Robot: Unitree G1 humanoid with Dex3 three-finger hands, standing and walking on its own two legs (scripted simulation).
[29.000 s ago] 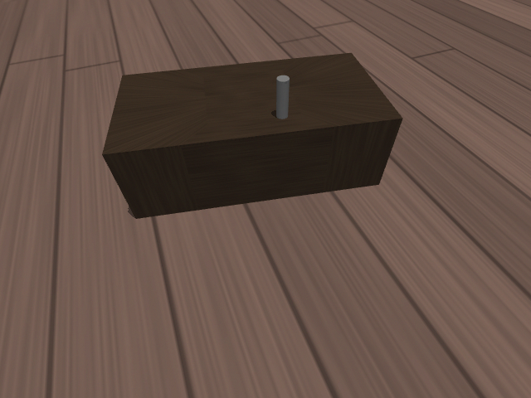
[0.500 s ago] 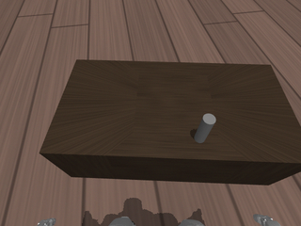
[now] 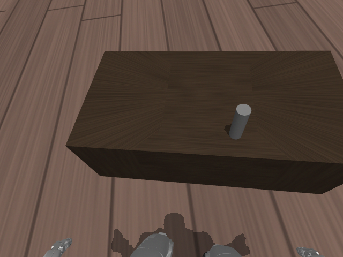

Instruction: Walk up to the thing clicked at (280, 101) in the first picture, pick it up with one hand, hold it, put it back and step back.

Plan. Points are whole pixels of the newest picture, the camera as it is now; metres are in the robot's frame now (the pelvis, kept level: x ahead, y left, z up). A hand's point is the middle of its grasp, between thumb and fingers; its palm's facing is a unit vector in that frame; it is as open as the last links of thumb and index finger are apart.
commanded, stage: step back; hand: right
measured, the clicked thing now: (239, 123) +0.58 -0.23 -0.25
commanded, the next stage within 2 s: none
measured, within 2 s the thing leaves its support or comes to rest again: neither
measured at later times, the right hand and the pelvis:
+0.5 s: hand out of the picture +0.01 -0.21 -0.13, palm faces +0.02 +0.92 -0.38, open 7.4 cm; pelvis -0.13 +0.05 +0.00, yaw -4 degrees
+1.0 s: hand out of the picture -0.26 -0.22 -0.17, palm faces -0.04 +0.92 -0.39, open 7.4 cm; pelvis -0.29 +0.05 -0.01, yaw +1 degrees
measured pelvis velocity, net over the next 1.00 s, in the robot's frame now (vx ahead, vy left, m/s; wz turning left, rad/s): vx -0.29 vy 0.05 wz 0.01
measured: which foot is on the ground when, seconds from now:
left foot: up 0.00-0.12, down 0.14-0.66, up 0.68-0.98, down 1.00-1.00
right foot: down 0.00-0.18, up 0.20-0.60, down 0.62-1.00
